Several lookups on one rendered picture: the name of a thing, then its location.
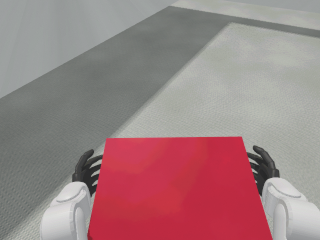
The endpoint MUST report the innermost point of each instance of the right robot forearm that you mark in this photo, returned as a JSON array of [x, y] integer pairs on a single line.
[[294, 218]]

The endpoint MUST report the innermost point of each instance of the robot right hand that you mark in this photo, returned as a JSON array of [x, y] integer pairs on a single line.
[[266, 168]]

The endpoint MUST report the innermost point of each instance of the robot left hand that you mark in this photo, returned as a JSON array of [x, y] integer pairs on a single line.
[[83, 171]]

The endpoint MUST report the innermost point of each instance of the carton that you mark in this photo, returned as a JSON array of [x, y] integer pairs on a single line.
[[177, 188]]

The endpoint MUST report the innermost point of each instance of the left robot forearm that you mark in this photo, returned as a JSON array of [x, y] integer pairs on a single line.
[[65, 219]]

